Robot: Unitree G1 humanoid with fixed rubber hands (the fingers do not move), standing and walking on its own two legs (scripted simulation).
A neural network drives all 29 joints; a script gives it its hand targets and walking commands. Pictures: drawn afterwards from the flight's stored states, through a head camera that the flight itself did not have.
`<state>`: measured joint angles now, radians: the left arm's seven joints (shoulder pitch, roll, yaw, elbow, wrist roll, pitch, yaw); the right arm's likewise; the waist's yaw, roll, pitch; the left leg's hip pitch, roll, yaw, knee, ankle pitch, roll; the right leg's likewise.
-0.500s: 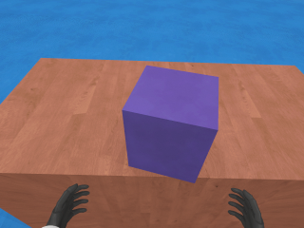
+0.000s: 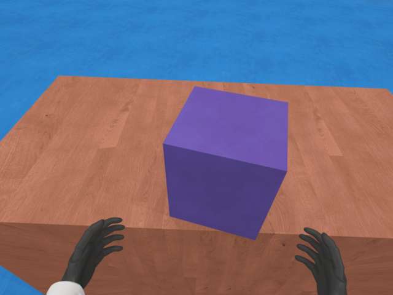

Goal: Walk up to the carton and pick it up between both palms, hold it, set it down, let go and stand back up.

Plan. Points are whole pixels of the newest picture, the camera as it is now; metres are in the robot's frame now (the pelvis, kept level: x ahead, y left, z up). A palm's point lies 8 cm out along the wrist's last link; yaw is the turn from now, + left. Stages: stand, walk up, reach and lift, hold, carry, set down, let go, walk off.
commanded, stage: reach and lift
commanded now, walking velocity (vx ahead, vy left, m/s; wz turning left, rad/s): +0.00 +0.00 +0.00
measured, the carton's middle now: (224, 163) +0.41 -0.05 +0.06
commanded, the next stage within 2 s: none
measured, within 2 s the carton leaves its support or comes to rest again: neither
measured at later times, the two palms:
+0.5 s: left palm (97, 211) +0.26 +0.19 +0.09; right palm (341, 243) +0.21 -0.23 +0.08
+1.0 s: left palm (115, 161) +0.33 +0.17 +0.14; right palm (357, 202) +0.26 -0.26 +0.13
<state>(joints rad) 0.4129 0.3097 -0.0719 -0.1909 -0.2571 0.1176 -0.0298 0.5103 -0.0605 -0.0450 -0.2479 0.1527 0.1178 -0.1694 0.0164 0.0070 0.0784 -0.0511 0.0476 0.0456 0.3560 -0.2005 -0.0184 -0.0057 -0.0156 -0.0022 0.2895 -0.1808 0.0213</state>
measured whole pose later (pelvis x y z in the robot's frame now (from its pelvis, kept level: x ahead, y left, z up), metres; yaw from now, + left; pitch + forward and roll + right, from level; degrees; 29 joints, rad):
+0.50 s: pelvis +0.01 -0.01 +0.00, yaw +0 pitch -4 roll +0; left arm 0.17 0.31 0.04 -0.28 -0.26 0.43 -0.06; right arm 0.29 -0.17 -0.06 -0.35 0.25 0.34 -0.21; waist -0.04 0.01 0.06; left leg -0.04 0.05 0.04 0.31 -0.19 -0.03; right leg -0.01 -0.01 0.01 0.28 -0.19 0.02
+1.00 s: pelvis -0.01 +0.00 +0.00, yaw -2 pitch -3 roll +0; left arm -0.29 0.33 0.10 -0.07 -0.24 0.65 -0.05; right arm -0.17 -0.26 -0.11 -0.11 0.33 0.47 -0.21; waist -0.09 -0.01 0.05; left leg -0.11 0.05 0.06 0.32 -0.16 -0.02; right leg -0.09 0.00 0.04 0.30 -0.15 0.02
